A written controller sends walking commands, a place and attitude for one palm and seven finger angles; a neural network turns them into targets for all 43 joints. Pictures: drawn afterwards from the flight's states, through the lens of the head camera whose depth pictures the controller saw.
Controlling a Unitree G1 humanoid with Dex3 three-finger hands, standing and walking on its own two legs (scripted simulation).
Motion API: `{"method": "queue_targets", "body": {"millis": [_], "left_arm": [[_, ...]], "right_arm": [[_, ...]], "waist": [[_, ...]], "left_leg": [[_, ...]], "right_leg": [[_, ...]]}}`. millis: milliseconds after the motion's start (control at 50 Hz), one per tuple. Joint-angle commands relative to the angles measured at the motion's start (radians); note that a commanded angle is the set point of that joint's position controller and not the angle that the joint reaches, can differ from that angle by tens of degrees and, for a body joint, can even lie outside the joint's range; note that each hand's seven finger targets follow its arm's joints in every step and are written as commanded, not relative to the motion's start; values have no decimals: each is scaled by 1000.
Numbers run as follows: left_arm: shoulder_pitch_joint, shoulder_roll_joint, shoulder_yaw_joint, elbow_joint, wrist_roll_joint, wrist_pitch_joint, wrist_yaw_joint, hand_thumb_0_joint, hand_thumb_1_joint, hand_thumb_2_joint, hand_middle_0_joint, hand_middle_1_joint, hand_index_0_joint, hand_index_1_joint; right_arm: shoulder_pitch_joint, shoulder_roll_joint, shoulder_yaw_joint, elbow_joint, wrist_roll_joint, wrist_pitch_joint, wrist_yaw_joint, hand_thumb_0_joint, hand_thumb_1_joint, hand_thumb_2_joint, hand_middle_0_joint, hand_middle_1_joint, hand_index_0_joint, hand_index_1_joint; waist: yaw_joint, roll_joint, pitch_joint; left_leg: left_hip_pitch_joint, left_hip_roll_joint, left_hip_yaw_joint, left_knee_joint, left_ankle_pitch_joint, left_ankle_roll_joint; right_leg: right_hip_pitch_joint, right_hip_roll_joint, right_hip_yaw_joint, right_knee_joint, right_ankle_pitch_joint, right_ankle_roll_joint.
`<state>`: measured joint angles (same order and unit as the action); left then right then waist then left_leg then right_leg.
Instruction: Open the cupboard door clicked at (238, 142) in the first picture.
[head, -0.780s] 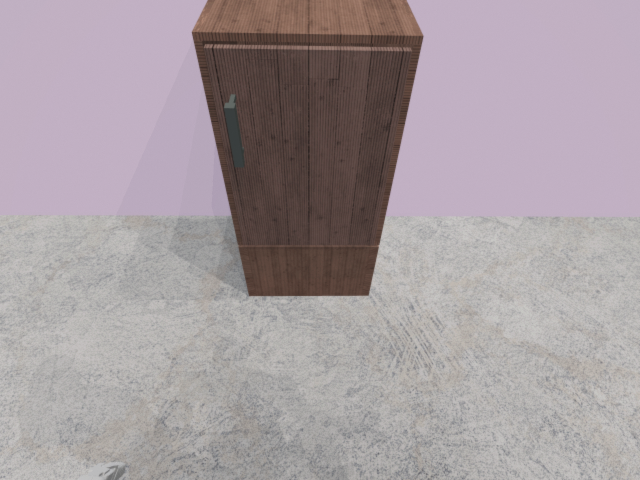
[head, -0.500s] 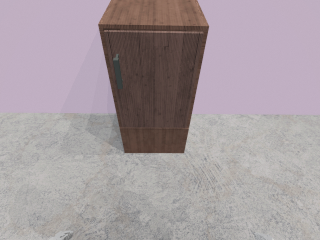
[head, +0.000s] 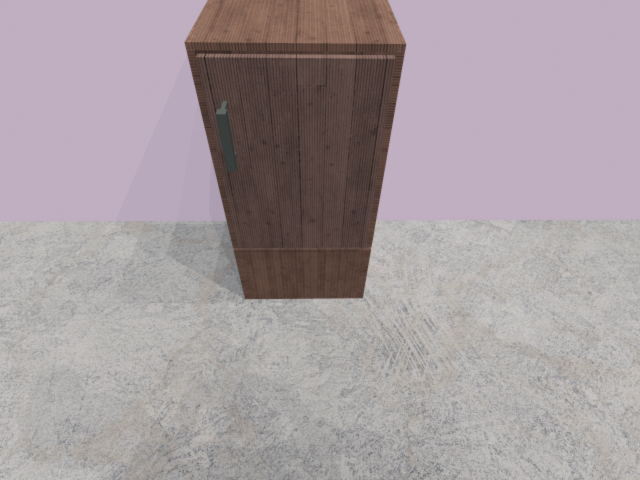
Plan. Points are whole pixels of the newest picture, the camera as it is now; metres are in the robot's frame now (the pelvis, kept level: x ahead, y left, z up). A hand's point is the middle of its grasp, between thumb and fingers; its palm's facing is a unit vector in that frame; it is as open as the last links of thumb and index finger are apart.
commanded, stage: stand and wait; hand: left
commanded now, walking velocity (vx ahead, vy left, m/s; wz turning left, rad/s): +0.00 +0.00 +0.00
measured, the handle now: (228, 137) +0.81 +0.26 -0.03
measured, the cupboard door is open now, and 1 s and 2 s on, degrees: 0 0 0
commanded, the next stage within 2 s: look at it before walking up in 0.04 s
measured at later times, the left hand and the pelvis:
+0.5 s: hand out of the picture +0.08 +0.24 -0.15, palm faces -0.03 -0.94 -0.33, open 7.4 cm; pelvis +0.00 +0.00 +0.00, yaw +0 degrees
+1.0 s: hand out of the picture +0.05 +0.22 -0.18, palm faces +0.02 -0.97 -0.25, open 7.4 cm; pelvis +0.03 +0.00 -0.01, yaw +1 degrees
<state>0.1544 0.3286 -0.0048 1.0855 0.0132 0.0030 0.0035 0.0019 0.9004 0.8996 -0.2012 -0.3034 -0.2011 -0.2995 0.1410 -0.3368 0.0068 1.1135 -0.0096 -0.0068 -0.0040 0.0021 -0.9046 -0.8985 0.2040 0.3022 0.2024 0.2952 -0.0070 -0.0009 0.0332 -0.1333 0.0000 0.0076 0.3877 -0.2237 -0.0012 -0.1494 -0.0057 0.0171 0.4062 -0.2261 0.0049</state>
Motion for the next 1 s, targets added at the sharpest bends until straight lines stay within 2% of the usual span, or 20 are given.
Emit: {"method": "queue_targets", "body": {"millis": [0, 240, 560, 760, 780, 800, 840, 880, 900, 920, 940, 960, 980], "left_arm": [[-54, 203, 42, -71, -3, -29, 11, 0, 900, 900, -200, -300, -200, -300], [-64, 201, 44, -72, -1, -30, 10, 0, 900, 900, -200, -300, -200, -300], [-60, 208, 45, -67, -3, -34, 10, 0, 900, 900, -200, -300, -200, -300], [-59, 210, 44, -63, -2, -33, 9, 0, 900, 900, -200, -300, -200, -300], [-26, 148, 32, -47, -4, -26, 11, 0, 900, 900, -200, -300, -200, -300], [14, 102, 22, -36, 0, -17, 13, 0, 900, 900, -200, -300, -200, -300], [51, 104, 26, -30, 6, -3, 7, 0, 900, 900, -200, -300, -200, -300], [85, 121, 40, -35, 8, 0, 1, 0, 900, 900, -200, -300, -200, -300], [115, 133, 49, -37, 8, -1, 1, 0, 900, 900, -200, -300, -200, -300], [135, 136, 58, -41, 7, -3, 2, 0, 900, 900, -200, -300, -200, -300], [146, 135, 63, -46, 6, -9, 3, 0, 900, 900, -200, -300, -200, -300], [152, 123, 68, -50, 5, -17, 5, 0, 900, 900, -200, -300, -200, -300], [145, 112, 70, -54, 5, -21, 5, 0, 900, 900, -200, -300, -200, -300]], "right_arm": [[-58, -193, -40, -65, 0, -25, -11, 0, -900, -900, 200, 300, 200, 300], [-59, -189, -42, -62, -1, -26, -10, 0, -900, -900, 200, 300, 200, 300], [-62, -197, -39, -60, 1, -29, -12, 0, -900, -900, 200, 300, 200, 300], [-67, -200, -39, -61, 1, -27, -12, 0, -900, -900, 200, 300, 200, 300], [-46, -137, -25, -47, -3, -21, -9, 0, -900, -900, 200, 300, 200, 300], [-6, -82, -12, -37, -5, -10, -6, 0, -900, -900, 200, 300, 200, 300], [27, -64, -13, -32, -13, 3, -1, 0, -900, -900, 200, 300, 200, 300], [50, -53, -14, -43, -16, 5, 2, 0, -900, -900, 200, 300, 200, 300], [61, -48, -16, -51, -16, 4, 1, 0, -900, -900, 200, 300, 200, 300], [69, -38, -21, -60, -17, 0, 2, 0, -900, -900, 200, 300, 200, 300], [85, -29, -24, -65, -17, -6, 2, 0, -900, -900, 200, 300, 200, 300], [99, -20, -27, -70, -15, -13, 2, 0, -900, -900, 200, 300, 200, 300], [132, -6, -28, -65, -13, -20, 2, 0, -900, -900, 200, 300, 200, 300]], "waist": [[7, -5, -61], [6, -11, -36], [8, 1, -77], [5, 2, -62], [9, 1, -73], [9, -17, -75], [18, -52, 10], [26, -104, 66], [34, -138, 66], [35, -160, 76], [31, -160, 75], [20, -126, 78], [5, -112, 75]], "left_leg": [[0, 111, -96, -70, 121, 30], [-7, 111, -93, -82, 92, 27], [23, 119, -92, -77, 179, 25], [29, 118, -93, -90, 158, 24], [29, 114, -79, -79, 118, 17], [18, 102, -68, -59, 27, 12], [-78, 64, -47, -19, -170, 13], [-172, 30, -20, 54, -234, 12], [-211, 18, 4, 124, -242, 12], [-233, 19, 24, 182, -227, 13], [-244, 27, 28, 215, -208, 15], [-225, 39, 31, 201, -191, 17], [-173, 44, 40, 149, -176, 21]], "right_leg": [[5, -109, 97, -68, 139, -34], [-22, -106, 106, -87, 93, -33], [22, -112, 94, -74, 204, -33], [12, -109, 101, -88, 182, -33], [16, -112, 95, -93, 132, -24], [13, -109, 95, -92, 7, -19], [-30, -115, 141, -130, -253, -33], [-39, -147, 207, -168, -390, -66], [-19, -180, 245, -192, -444, -90], [-20, -220, 284, -211, -464, -118], [-9, -246, 302, -210, -430, -143], [-21, -257, 294, -185, -357, -159], [-45, -244, 241, -141, -281, -155]]}}
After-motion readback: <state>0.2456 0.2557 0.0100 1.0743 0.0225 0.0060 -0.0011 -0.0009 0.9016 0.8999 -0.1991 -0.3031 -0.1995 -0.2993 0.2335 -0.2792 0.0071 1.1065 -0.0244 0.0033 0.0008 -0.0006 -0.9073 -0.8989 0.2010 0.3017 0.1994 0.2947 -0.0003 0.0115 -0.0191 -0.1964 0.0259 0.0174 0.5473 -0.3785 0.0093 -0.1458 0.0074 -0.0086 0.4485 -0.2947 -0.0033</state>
